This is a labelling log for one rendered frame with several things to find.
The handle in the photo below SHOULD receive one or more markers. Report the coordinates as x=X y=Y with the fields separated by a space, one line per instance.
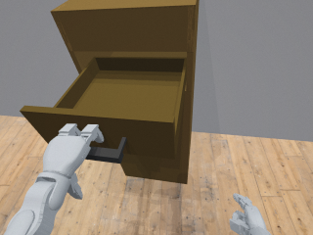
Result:
x=107 y=155

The right robot hand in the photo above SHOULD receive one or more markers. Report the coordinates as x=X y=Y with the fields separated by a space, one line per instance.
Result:
x=241 y=222

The left robot hand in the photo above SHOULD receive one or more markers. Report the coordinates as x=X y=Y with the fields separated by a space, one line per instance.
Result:
x=66 y=152

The left robot forearm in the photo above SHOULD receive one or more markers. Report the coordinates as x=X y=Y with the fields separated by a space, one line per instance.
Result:
x=41 y=203

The cabinet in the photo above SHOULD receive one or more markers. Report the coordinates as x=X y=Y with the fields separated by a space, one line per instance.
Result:
x=138 y=28

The drawer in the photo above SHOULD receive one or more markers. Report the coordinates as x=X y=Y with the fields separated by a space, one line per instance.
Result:
x=140 y=98

